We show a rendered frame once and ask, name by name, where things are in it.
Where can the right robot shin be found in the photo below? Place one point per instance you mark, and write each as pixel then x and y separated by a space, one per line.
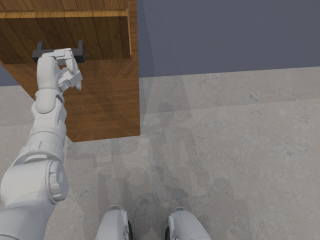
pixel 177 209

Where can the left robot forearm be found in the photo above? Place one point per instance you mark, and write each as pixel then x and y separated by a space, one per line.
pixel 47 137

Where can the handle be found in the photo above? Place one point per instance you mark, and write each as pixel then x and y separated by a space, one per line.
pixel 78 53

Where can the robot left upper arm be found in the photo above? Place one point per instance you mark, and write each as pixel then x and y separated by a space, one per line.
pixel 30 193

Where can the left robot shin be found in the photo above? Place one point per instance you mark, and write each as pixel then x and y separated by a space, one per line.
pixel 115 207

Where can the cabinet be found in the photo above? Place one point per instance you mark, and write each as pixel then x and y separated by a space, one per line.
pixel 108 104

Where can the robot shin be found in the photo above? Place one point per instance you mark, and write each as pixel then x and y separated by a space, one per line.
pixel 115 207
pixel 177 209

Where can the left robot hand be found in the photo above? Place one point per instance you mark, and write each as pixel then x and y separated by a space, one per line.
pixel 49 75

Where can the drawer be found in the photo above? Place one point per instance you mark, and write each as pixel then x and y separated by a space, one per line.
pixel 104 32

